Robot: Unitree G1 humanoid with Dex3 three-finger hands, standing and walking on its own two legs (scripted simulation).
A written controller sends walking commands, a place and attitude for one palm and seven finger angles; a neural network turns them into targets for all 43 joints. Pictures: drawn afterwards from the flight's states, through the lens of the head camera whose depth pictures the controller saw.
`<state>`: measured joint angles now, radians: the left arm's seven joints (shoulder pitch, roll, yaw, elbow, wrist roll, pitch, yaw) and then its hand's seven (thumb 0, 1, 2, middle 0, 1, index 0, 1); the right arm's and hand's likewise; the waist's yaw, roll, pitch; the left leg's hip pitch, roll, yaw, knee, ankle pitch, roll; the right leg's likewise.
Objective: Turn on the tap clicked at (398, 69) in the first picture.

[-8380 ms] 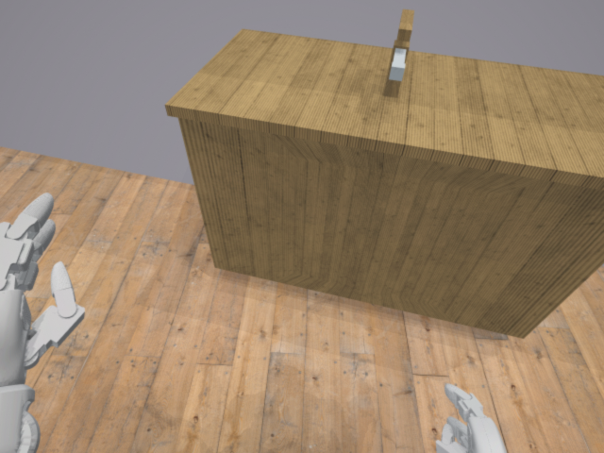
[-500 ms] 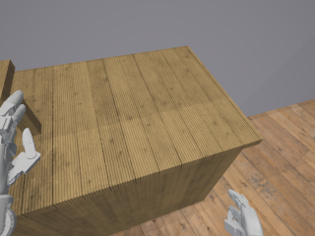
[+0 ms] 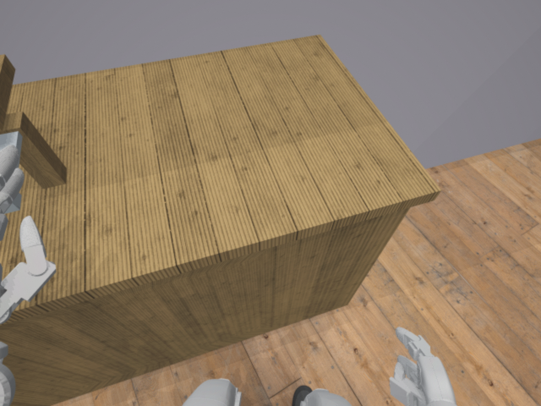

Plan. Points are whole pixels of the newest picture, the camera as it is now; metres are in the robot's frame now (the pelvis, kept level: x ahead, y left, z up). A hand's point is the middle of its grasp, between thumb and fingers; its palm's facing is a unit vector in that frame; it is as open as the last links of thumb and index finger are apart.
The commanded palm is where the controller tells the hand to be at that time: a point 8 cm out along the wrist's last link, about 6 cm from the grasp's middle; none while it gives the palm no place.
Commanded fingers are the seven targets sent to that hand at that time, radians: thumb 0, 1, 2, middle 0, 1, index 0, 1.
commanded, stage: shuffle to correct the standing spot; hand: left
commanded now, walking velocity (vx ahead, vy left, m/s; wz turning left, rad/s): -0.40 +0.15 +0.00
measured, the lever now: (1, 199) +0.32 +0.35 +0.14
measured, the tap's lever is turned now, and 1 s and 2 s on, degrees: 1 1 1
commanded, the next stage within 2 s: come to a stop and stand still in 0.02 s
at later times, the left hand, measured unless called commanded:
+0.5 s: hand out of the picture +0.14 +0.29 +0.17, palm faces +0.42 -0.83 -0.36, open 7.4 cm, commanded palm +0.07 +0.33 +0.18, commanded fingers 0.00 0.90 0.90 -0.20 -0.30 -0.20 -0.30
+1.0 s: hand out of the picture +0.14 +0.29 +0.16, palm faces +0.36 -0.81 -0.46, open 7.4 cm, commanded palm +0.08 +0.32 +0.18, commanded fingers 0.00 0.90 0.90 -0.20 -0.30 -0.20 -0.30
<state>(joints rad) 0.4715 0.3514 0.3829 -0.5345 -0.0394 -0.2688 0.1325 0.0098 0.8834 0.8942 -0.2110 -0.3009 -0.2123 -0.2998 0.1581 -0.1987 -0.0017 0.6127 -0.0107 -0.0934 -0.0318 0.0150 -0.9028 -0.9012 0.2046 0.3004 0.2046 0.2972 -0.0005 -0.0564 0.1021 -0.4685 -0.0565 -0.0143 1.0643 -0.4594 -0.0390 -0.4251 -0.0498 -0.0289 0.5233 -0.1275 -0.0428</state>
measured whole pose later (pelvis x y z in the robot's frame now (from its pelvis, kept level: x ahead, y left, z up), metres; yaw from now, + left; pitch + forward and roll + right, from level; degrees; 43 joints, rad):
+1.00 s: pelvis -0.09 +0.04 +0.00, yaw -2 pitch -2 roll -1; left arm 0.47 0.38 0.38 -0.43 -0.04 -0.17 0.12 0.01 0.89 0.89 -0.21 -0.30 -0.21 -0.30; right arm 0.25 -0.18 0.01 0.60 0.02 -0.08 -0.01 0.01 -0.90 -0.90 0.20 0.30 0.20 0.30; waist -0.02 0.05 0.06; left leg -0.19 0.02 0.03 0.57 -0.34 0.02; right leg -0.25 0.01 -0.09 0.48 -0.17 -0.03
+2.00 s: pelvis -0.08 +0.06 +0.01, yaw -4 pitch -1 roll +0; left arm 0.42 0.37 0.39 -0.43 -0.05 -0.18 0.12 0.02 0.88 0.89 -0.22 -0.30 -0.22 -0.30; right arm 0.22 -0.23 0.03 0.57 -0.02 -0.11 -0.02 0.02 -0.90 -0.90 0.20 0.30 0.20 0.30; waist 0.01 -0.02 0.08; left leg -0.17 -0.01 0.06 0.47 -0.28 0.03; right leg -0.26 0.00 -0.04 0.43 -0.15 -0.01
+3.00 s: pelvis -0.10 +0.07 +0.00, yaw -3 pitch -3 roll +0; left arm 0.45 0.36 0.31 -0.41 -0.03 -0.24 0.08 0.01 0.88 0.89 -0.21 -0.30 -0.21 -0.30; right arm 0.24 -0.18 0.02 0.57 0.01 -0.14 -0.02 0.01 -0.90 -0.90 0.20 0.30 0.20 0.30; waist 0.01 -0.03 0.07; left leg -0.16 -0.03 0.06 0.48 -0.27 0.05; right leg -0.25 -0.03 -0.04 0.45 -0.15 0.01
